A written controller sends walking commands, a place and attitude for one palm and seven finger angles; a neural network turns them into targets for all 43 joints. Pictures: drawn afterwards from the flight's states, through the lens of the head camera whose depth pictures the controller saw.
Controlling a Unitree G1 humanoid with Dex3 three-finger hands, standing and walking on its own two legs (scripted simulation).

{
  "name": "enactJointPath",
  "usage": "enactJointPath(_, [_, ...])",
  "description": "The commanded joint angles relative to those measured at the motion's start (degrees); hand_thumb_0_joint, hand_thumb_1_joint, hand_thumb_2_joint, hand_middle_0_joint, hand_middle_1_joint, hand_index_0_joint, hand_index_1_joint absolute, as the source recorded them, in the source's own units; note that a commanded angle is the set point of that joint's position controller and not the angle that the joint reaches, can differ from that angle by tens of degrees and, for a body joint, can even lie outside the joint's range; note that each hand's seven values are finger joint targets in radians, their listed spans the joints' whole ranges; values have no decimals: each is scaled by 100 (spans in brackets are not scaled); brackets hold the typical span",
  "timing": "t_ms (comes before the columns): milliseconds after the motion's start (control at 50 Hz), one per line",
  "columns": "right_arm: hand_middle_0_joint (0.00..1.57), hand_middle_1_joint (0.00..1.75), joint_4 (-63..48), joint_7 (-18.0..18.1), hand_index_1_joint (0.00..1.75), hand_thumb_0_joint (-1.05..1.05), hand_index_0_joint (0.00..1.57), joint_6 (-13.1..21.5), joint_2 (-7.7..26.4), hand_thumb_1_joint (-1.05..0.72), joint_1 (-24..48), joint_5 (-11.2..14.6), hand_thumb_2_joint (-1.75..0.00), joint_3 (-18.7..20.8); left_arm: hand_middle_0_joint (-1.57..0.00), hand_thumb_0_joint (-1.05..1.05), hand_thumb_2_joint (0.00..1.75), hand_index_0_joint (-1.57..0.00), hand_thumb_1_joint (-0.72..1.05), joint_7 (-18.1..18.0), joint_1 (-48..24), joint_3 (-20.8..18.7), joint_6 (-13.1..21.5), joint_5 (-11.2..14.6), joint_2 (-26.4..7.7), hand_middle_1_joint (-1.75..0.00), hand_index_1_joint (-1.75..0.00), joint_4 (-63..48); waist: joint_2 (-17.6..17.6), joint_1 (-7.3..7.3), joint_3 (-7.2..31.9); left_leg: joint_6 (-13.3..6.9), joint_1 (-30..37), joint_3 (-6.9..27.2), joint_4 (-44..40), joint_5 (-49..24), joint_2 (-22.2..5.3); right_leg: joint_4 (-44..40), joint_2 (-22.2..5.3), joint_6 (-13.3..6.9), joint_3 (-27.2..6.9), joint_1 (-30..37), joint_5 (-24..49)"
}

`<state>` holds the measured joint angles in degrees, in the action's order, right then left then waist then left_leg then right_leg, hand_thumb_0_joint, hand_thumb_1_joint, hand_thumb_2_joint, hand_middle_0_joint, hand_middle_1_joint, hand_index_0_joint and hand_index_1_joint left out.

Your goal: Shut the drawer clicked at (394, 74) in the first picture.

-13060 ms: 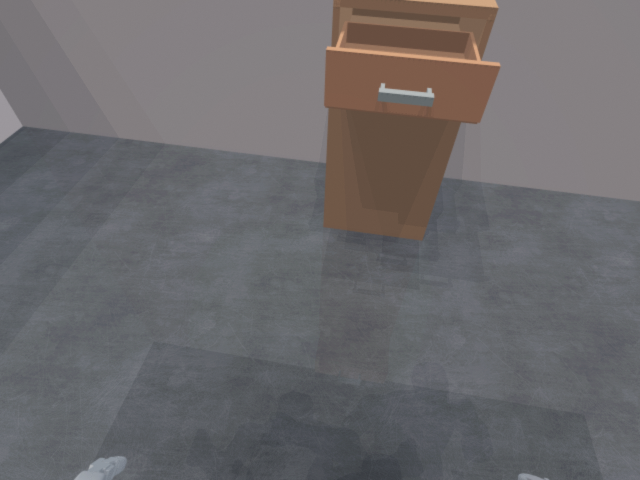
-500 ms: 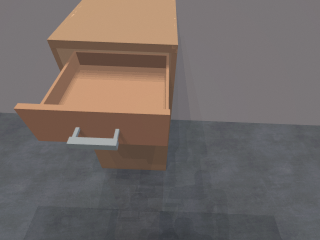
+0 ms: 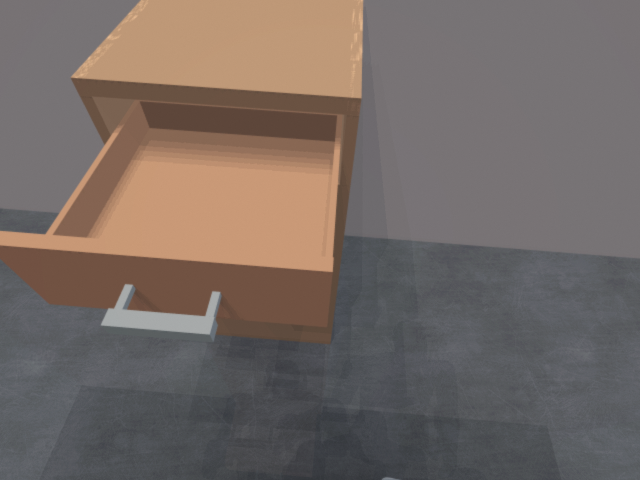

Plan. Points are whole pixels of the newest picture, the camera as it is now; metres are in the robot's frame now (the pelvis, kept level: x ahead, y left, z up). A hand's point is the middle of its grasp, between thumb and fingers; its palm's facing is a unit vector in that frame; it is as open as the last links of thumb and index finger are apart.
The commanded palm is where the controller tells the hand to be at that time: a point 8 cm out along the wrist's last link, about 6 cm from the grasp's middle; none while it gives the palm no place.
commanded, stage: come to a stop and stand still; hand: left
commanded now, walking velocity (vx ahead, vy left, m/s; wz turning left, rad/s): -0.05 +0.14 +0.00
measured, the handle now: (166, 310) +0.29 +0.21 +0.04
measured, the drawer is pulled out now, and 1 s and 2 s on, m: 0.29 0.29 0.29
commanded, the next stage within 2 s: look again from close up in 1.04 s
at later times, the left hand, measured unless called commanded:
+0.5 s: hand out of the picture +0.01 +0.18 -0.18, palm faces +0.07 -0.98 -0.20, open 7.4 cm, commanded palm none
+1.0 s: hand out of the picture -0.08 +0.12 -0.18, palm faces +0.04 -0.99 -0.15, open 7.4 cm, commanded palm none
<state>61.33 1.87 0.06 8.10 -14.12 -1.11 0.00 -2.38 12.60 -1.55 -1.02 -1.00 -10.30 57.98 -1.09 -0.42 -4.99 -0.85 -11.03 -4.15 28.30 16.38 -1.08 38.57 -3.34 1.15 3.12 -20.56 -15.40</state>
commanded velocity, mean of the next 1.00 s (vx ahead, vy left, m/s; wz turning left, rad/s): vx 0.00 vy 0.04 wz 0.00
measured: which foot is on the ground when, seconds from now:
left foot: down 0.00-0.06, up 0.08-0.34, down 0.36-1.00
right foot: up 0.00-0.00, down 0.02-0.38, up 0.40-0.60, down 0.62-1.00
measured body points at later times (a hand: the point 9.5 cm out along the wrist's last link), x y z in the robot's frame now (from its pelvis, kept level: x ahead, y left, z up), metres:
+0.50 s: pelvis -0.04 -0.01 +0.00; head -0.03 +0.01 +0.45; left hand +0.00 +0.23 -0.16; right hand +0.01 -0.24 -0.15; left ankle -0.03 +0.10 -0.74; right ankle -0.01 -0.12 -0.71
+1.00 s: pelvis -0.07 -0.03 +0.00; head -0.06 -0.03 +0.45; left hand -0.08 +0.17 -0.16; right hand -0.09 -0.24 -0.16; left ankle -0.03 +0.10 -0.74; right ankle -0.07 -0.12 -0.74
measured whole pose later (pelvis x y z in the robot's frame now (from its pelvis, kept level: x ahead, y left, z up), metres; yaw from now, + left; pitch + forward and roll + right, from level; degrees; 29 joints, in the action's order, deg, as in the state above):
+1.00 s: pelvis -0.07 -0.03 +0.00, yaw +0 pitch -2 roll +1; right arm 65.0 0.8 -1.0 6.8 -17.1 -0.8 -0.2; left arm -1.8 18.3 0.2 -0.1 -0.5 -7.2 62.4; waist -1.6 -0.2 -1.8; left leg 1.1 -13.0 -2.8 24.2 9.7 -2.0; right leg 26.2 1.8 -3.0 2.5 -11.0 -13.9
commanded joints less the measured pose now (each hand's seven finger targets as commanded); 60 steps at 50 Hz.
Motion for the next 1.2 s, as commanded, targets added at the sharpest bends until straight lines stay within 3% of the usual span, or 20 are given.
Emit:
enactJointPath(0, [20, 30, -369, -22, 30, 0, 20, 19, 640, -90, -285, 41, -90, 240, -20, 0, 90, -20, 90, 8, 860, -108, 168, -53, -656, -30, -30, -129, -254, -101, 566, -76, -625, 225, 348, -816, -377, -1173, -633, -248, -1019, 1108, 2259])
enactJointPath(20, [20, 30, -378, -52, 30, 0, 20, -29, 445, -90, -473, 63, -90, 221, -20, 0, 90, -20, 90, 7, 746, -137, 192, -48, -941, -30, -30, -193, -833, -1, 595, 116, -810, -21, 639, 537, 36, -1475, -1380, -714, -1603, 1066, 2914])
enactJointPath(40, [20, 30, -369, -52, 30, 0, 20, -75, 394, -90, -604, 60, -90, 248, -20, 0, 90, -20, 90, 18, 684, -158, 180, -33, -1114, -30, -30, -247, -868, 28, 751, 140, -566, -12, 1125, 1199, 120, -1768, -1791, -1036, -1708, 815, 2808])
enactJointPath(120, [20, 30, -444, -52, 30, 0, 20, -131, 492, -90, -183, 59, -90, 277, -20, 0, 90, -20, 90, -63, 540, -241, 182, -56, -1015, -30, -30, -330, -1218, -180, 1012, 213, -1400, 341, 2580, 1587, 57, -1502, -1704, -1427, -1675, 1603, 4162])
enactJointPath(240, [20, 30, -578, -115, 30, 0, 20, -127, 414, -90, -70, 85, -90, 262, -20, 0, 90, -20, 90, -64, 300, -327, 87, -99, -1124, -30, -30, -554, -847, -163, 947, 297, -961, 176, 1448, 1097, 141, -1519, -1481, -1304, -1422, 1203, 2990])
enactJointPath(300, [20, 30, -381, -105, 30, 0, 20, -80, 354, -90, -693, 79, -90, 229, -20, 0, 90, -20, 90, -38, 13, -310, 4, -26, -1063, -30, -30, -607, -653, 163, 913, 218, 474, -59, -251, -262, 246, -1359, -991, -818, -1096, 171, 1047])
enactJointPath(320, [20, 30, -327, -86, 30, 0, 20, -41, 448, -90, -860, 83, -90, 262, -20, 0, 90, -20, 90, -32, 0, -267, -32, -30, -833, -30, -30, -690, -231, 224, 848, 174, 873, 96, -706, -448, -16, -1000, -639, -593, -829, -166, 225])
enactJointPath(360, [20, 30, -584, -56, 30, 0, 20, -50, 979, -90, -470, -26, -90, 305, -20, 0, 90, -20, 90, -7, -45, -165, -105, 23, -382, -30, -30, -798, 1755, 142, 233, -596, -143, 1875, -1612, -603, -1545, 225, 202, -106, -54, -630, -1424])
enactJointPath(380, [20, 30, -711, -63, 30, 0, 20, -84, 964, -90, -157, -67, -90, 269, -20, 0, 90, -20, 90, -6, -92, -180, -118, 12, -451, -30, -30, -793, 1304, 86, 31, -905, -1003, 1827, -1688, -340, -1664, 742, 173, -143, -222, -134, -1376])
enactJointPath(420, [20, 30, -750, -32, 30, 0, 20, -30, 744, -90, 349, -48, -90, 199, -20, 0, 90, -20, 90, 27, 126, -170, -163, -62, -403, -30, -30, -577, 1485, -151, -142, -849, -1485, 1554, -1840, 177, -1335, 1237, 103, -189, -358, 153, -970])
enactJointPath(520, [20, 30, -609, -12, 30, 0, 20, 2, 797, -90, 61, -40, -90, 218, -20, 0, 90, -20, 90, 75, 464, -38, -26, -25, -137, -30, -30, -329, 673, -89, 144, -781, -429, 1170, -1323, -663, -1118, -26, 104, -85, -129, 236, -708])
enactJointPath(560, [20, 30, -512, -10, 30, 0, 20, 20, 782, -90, -140, 0, -90, 202, -20, 0, 90, -20, 90, 55, 690, -10, 70, -4, -143, -30, -30, -227, 325, -134, 306, -567, -287, 1087, -834, -848, -897, -1386, 85, -74, -271, 767, 40])
enactJointPath(600, [20, 30, -491, -32, 30, 0, 20, 41, 538, -90, -246, 80, -90, 150, -20, 0, 90, -20, 90, 28, 753, 2, 183, -6, -470, -30, -30, -125, -483, 17, 427, -99, -292, 524, -326, -596, -281, -1884, -613, -362, -1240, 866, 954])
enactJointPath(620, [20, 30, -450, -55, 30, 0, 20, 32, 474, -90, -317, 78, -90, 140, -20, 0, 90, -20, 90, 33, 639, 2, 189, 12, -608, -30, -30, -126, -406, 123, 428, -12, -118, 425, -424, -471, -181, -1887, -830, -499, -1252, 722, 1237])
enactJointPath(680, [20, 30, -258, -48, 30, 0, 20, 34, 554, -90, -312, 51, -90, 129, -20, 0, 90, -20, 90, 30, 597, 44, 264, 38, -489, -30, -30, -17, -828, 121, 750, 46, 292, 380, -365, -857, -245, -1768, -576, -480, -1077, 750, 1501])
enactJointPath(880, [20, 30, 172, -64, 30, 0, 20, -33, 382, -90, -454, 26, -90, 47, -20, 0, 90, -20, 90, 37, 862, 73, 189, 46, -338, -30, -30, 261, 35, 42, -244, 38, 35, 486, -792, -155, -305, -2354, -259, -382, -990, 27, -954])
enactJointPath(1100, [20, 30, 308, -14, 30, 0, 20, 57, 228, -90, -764, 27, -90, 29, -20, 0, 90, -20, 90, 43, 1035, 66, 225, 58, -145, -30, -30, 377, 255, 7, 26, 32, -123, 562, -900, -317, -388, -2118, -194, -405, -829, 434, -271])
enactJointPath(1120, [20, 30, -445, -90, 30, 0, 20, -52, 1100, -90, -121, -96, -90, 242, -20, 0, 90, -20, 90, 2, 632, 97, 259, -32, -1393, -30, -30, -134, 466, 194, -752, 3, -280, 635, -557, -91, -138, -2047, -62, -451, -918, -71, -734])
enactJointPath(1140, [20, 30, -478, -32, 30, 0, 20, 39, 859, -90, -220, -68, -90, 320, -20, 0, 90, -20, 90, -30, 677, -10, 284, -11, -951, -30, -30, -76, 848, 88, 179, -29, -332, 608, -49, 319, -355, -1901, -405, -480, -1062, 3, -1255])
enactJointPath(1180, [20, 30, -404, -27, 30, 0, 20, -17, 457, -90, -563, -41, -90, 250, -20, 0, 90, -20, 90, -56, 765, 47, 297, -11, -733, -30, -30, -71, 60, 197, 638, 34, -389, 446, 562, 99, -136, -2244, -701, -573, -1423, 150, -1360])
